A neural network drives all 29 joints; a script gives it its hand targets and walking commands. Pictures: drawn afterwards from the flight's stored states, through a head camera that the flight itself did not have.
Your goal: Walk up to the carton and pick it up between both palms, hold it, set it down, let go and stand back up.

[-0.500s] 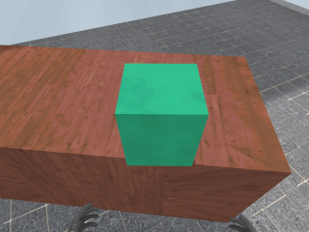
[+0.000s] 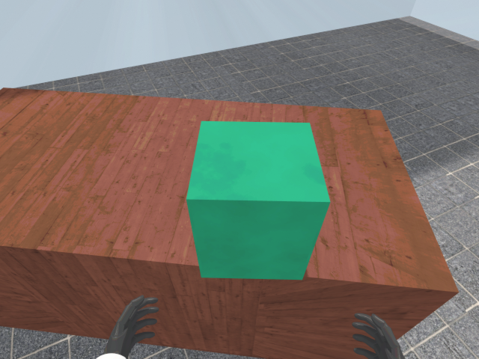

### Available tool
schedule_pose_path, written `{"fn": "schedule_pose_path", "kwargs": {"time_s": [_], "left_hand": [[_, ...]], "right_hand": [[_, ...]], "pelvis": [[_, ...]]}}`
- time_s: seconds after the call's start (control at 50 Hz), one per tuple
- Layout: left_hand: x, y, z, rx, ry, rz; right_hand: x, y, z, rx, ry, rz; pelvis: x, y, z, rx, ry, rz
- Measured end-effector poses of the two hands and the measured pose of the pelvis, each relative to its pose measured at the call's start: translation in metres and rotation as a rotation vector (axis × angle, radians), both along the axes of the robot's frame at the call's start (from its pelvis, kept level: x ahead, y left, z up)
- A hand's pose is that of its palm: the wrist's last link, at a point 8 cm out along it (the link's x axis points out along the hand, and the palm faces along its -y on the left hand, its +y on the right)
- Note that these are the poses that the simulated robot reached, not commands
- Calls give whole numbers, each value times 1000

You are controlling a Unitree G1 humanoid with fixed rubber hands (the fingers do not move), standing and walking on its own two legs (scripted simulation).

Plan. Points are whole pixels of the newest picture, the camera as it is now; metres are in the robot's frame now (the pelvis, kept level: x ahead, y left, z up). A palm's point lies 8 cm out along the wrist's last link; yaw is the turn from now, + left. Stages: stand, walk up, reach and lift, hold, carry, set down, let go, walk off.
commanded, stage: reach and lift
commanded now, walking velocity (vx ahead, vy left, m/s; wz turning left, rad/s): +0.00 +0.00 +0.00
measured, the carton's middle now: (253, 203) +0.41 +0.01 +0.03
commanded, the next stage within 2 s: none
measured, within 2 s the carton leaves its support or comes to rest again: neither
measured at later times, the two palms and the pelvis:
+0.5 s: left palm (121, 318) +0.20 +0.22 -0.01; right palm (395, 337) +0.18 -0.21 -0.02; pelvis -0.03 +0.01 +0.00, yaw +0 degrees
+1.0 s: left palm (128, 264) +0.27 +0.21 +0.04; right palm (397, 266) +0.26 -0.22 +0.05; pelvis -0.01 -0.01 +0.00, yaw +0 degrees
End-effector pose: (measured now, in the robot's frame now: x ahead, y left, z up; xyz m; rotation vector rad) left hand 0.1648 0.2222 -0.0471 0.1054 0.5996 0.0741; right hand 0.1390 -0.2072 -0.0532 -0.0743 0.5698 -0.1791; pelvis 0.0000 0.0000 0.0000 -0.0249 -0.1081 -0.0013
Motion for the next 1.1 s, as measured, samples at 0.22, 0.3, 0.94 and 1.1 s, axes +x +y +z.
{"fn": "schedule_pose_path", "kwargs": {"time_s": [0.22,0.3,0.94,1.1], "left_hand": [[-6,-1,18,-16,-121,34],[2,1,23,-31,-158,41],[95,-13,77,-69,-310,10],[110,-6,100,-56,-289,5]], "right_hand": [[5,-5,22,35,-108,-14],[16,-6,32,42,-162,-14],[118,-10,98,54,-351,2],[129,-8,113,43,-334,15]], "pelvis": [[-14,8,0,3,20,-5],[-20,9,0,4,28,0],[-17,-5,0,10,36,7],[-13,-6,2,9,27,-3]]}}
